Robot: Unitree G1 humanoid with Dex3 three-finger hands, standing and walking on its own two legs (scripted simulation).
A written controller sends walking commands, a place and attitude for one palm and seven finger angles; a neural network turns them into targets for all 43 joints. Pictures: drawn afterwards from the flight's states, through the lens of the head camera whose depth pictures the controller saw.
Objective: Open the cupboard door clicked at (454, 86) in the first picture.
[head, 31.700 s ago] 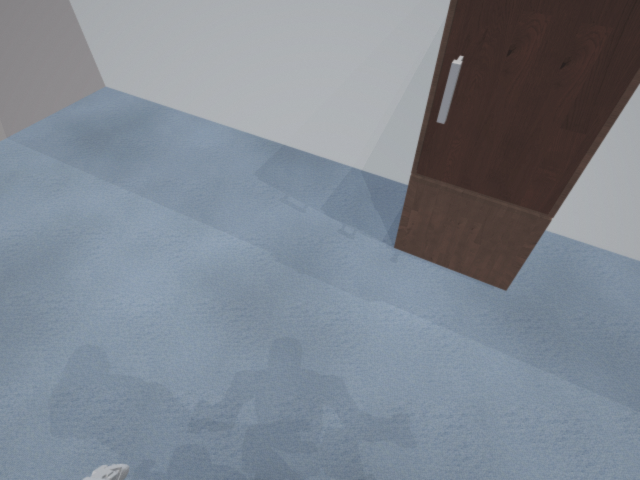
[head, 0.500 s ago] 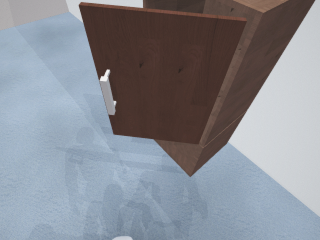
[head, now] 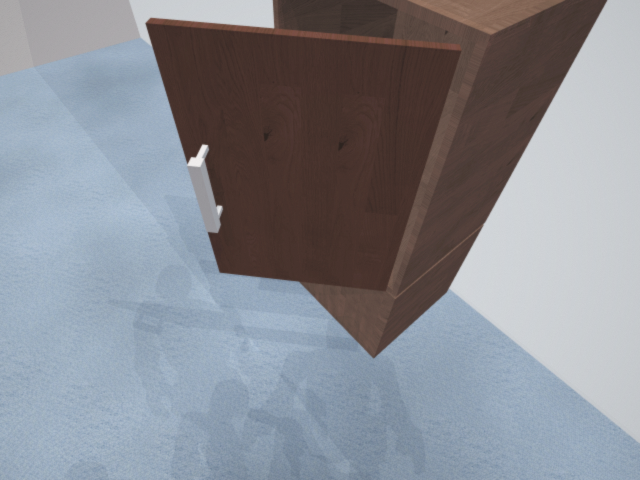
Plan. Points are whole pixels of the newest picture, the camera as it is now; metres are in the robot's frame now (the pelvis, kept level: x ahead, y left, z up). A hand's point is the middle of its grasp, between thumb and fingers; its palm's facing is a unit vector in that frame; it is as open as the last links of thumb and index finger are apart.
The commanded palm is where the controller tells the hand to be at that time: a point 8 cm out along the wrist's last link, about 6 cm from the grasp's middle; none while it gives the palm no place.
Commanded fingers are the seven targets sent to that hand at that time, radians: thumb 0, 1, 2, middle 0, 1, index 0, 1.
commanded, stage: come to a stop and stand still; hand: left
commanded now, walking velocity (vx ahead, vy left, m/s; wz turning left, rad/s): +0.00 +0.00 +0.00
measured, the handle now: (208, 190) +0.58 +0.25 -0.03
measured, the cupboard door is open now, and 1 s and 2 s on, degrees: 43 43 43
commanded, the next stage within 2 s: look again from close up in 0.44 s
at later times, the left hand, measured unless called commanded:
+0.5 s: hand out of the picture +0.02 +0.23 -0.16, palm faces -0.05 -0.96 -0.28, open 7.4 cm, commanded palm none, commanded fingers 0.00 0.90 0.90 -0.20 -0.30 -0.20 -0.30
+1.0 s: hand out of the picture +0.06 +0.21 -0.16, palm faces -0.06 -0.96 -0.26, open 7.4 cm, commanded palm none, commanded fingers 0.00 0.90 0.90 -0.20 -0.30 -0.20 -0.30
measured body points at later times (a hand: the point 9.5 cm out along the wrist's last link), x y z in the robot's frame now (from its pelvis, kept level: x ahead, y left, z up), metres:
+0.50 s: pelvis -0.01 +0.03 +0.00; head +0.00 +0.01 +0.45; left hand +0.03 +0.28 -0.14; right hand +0.00 -0.20 -0.16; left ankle -0.03 +0.11 -0.74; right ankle -0.02 -0.11 -0.74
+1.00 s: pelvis +0.00 +0.01 +0.00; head +0.02 +0.00 +0.45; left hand +0.06 +0.26 -0.14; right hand +0.04 -0.25 -0.15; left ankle -0.03 +0.11 -0.74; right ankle -0.02 -0.11 -0.74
